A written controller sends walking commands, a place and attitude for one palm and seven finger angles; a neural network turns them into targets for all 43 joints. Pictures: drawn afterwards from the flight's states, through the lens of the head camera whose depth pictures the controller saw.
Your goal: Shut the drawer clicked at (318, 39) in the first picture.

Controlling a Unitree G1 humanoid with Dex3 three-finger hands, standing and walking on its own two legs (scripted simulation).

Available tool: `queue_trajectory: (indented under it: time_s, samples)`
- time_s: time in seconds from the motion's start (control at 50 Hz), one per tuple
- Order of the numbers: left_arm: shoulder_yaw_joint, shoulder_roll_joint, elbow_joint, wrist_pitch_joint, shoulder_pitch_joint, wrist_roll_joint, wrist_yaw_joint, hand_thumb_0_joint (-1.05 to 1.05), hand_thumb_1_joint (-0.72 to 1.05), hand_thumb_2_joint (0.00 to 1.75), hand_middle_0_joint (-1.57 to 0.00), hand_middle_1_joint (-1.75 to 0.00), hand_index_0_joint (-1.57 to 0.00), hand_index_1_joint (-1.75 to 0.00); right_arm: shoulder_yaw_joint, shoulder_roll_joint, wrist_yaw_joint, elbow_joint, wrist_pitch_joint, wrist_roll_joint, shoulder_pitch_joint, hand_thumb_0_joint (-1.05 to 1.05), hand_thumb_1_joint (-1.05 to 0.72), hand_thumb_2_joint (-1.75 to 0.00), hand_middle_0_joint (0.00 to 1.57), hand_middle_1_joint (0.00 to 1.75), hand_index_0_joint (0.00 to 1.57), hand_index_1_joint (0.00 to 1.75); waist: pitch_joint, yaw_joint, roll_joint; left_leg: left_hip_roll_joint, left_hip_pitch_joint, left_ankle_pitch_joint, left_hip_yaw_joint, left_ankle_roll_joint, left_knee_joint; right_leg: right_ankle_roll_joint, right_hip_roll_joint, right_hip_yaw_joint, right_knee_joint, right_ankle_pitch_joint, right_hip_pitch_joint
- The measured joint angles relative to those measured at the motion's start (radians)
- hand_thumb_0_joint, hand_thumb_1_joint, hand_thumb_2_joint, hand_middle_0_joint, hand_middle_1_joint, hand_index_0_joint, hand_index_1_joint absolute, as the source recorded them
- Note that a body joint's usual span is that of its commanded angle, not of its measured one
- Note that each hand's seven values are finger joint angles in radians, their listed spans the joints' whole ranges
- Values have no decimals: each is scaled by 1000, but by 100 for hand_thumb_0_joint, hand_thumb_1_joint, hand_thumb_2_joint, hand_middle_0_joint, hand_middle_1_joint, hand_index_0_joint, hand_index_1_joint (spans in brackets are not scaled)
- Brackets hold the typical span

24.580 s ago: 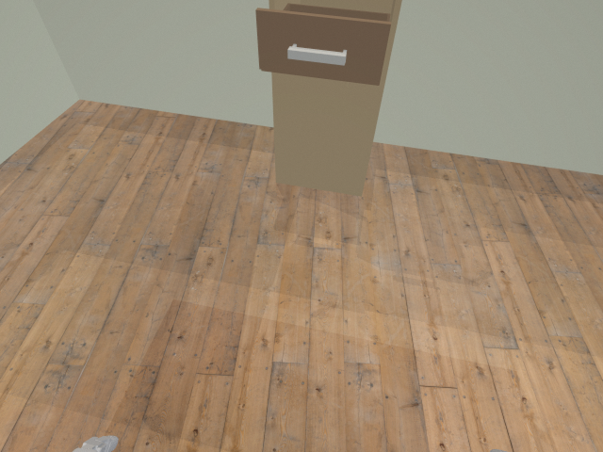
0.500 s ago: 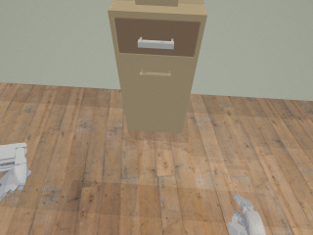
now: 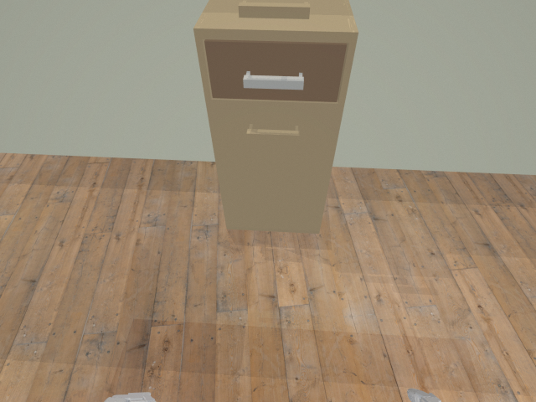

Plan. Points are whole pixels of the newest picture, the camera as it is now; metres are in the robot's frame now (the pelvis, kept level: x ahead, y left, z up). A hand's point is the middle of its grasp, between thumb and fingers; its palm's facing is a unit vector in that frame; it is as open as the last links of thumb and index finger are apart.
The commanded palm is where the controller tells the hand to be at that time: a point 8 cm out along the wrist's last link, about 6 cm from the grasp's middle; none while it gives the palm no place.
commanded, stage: let the arm hang, fingers relaxed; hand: left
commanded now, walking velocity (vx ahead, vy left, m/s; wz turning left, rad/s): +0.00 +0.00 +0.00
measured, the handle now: (273, 78) +0.93 +0.02 +0.02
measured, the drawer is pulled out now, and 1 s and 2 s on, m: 0.00 0.00 0.00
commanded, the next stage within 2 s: look to check the result in 0.86 s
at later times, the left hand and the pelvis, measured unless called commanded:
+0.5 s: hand out of the picture -0.05 +0.18 -0.16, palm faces +0.04 -0.98 -0.21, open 6.7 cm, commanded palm none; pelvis -0.01 +0.01 +0.01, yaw +0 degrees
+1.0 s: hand out of the picture -0.01 +0.15 -0.16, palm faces +0.05 -0.98 -0.18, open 7.3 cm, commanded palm none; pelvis +0.00 -0.02 +0.01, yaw +0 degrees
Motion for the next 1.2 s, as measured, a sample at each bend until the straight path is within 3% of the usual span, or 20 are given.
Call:
queue_trajectory:
  time_s: [0.06,0.1,0.22,0.42,0.52,0.66,1.2]
  samples:
    - [-12,-20,151,-5,8,12,28,1,90,90,-110,-133,-110,-130,11,33,-7,70,10,1,43,1,-91,-90,20,30,20,30,25,3,-32,7,22,24,-5,-3,-39,-3,11,-6,-54,31,29]
    - [2,-8,218,-15,18,-9,25,1,90,90,-102,-127,-103,-122,14,53,-11,119,17,1,75,1,-91,-90,20,30,20,30,36,13,-41,12,30,41,-12,-5,-64,-7,18,-13,-93,53,46]
    - [1,5,356,-31,63,-17,11,1,91,90,-80,-100,-80,-98,9,92,-22,229,27,5,149,1,-91,-90,20,30,20,30,49,30,-20,9,47,73,-17,0,-115,-4,20,-19,-164,96,73]
    - [-4,-54,443,-41,85,-18,19,0,91,90,-41,-55,-42,-55,3,138,-33,286,11,9,179,1,-91,-90,20,30,20,30,39,24,10,-7,73,91,3,11,-153,6,3,0,-162,99,75]
    - [-3,-90,438,-49,67,-16,22,0,91,90,-29,-40,-29,-41,0,155,-35,287,4,8,168,1,-91,-90,20,30,20,30,23,22,11,-8,75,93,9,11,-156,6,1,7,-150,95,68]
    - [-1,-125,423,-58,38,-12,25,0,91,90,-22,-32,-22,-33,-4,164,-40,282,-4,5,151,1,-91,-90,20,30,20,30,8,18,9,-3,79,91,11,3,-156,0,6,9,-141,88,67]
    - [8,-105,432,-66,20,-19,25,0,91,90,-20,-30,-20,-30,-10,144,-45,304,-3,7,139,1,-91,-90,20,30,20,30,39,14,4,31,101,76,-10,-33,-156,-33,43,-11,-167,78,104]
